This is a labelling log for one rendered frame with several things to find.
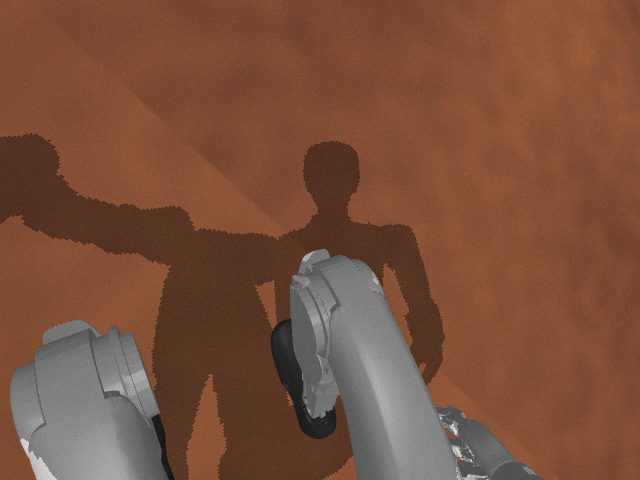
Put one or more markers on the left robot foot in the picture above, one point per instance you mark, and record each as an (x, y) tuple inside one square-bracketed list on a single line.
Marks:
[(162, 440)]

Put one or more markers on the right robot arm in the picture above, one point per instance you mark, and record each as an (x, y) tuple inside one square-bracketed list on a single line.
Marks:
[(515, 471)]

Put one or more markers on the right robot foot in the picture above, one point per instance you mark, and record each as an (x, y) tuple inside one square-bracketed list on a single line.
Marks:
[(290, 375)]

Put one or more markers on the right robot hand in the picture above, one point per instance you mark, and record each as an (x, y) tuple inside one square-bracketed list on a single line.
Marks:
[(480, 449)]

